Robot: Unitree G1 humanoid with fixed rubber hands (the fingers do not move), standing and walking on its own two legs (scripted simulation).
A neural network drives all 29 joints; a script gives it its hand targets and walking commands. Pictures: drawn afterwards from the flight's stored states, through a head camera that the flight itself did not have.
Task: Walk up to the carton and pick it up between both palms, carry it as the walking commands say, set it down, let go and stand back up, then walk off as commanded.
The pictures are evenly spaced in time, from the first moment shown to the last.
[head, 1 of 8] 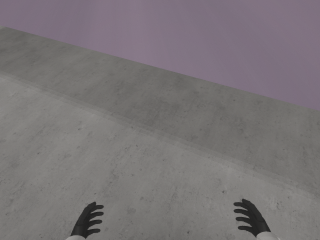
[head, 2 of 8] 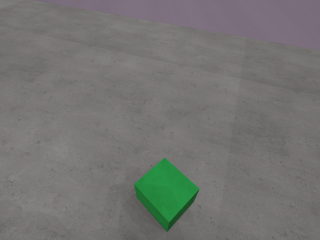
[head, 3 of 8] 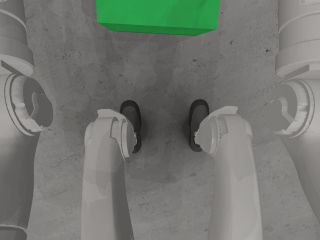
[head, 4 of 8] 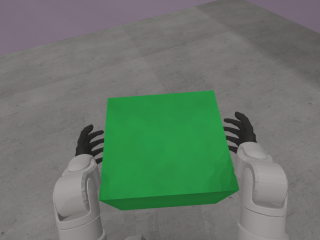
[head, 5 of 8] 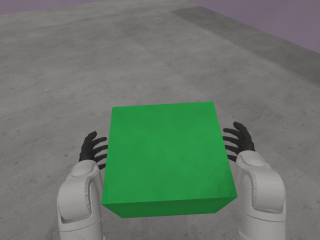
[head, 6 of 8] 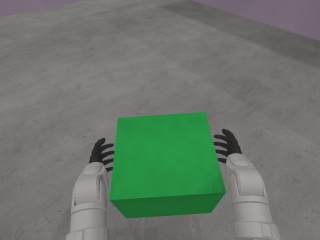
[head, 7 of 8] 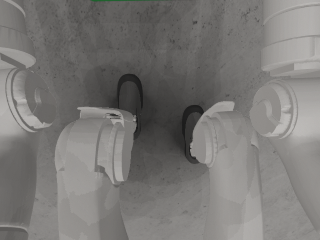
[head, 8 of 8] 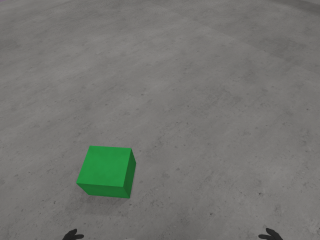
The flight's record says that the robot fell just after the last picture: no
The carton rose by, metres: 0.70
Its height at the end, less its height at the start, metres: +0.00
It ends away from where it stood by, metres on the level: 2.35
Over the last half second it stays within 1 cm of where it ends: yes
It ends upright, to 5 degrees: yes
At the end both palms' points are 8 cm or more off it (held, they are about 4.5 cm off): yes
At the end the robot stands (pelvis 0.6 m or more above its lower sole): yes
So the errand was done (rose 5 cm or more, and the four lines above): yes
